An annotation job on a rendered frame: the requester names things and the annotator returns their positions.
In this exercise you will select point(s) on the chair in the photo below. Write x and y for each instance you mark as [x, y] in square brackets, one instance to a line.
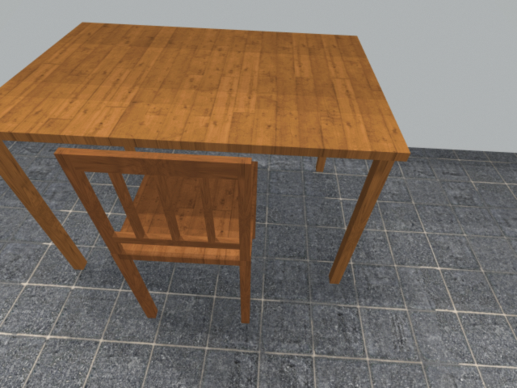
[189, 208]

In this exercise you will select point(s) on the table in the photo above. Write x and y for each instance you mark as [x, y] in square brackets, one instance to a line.
[189, 88]

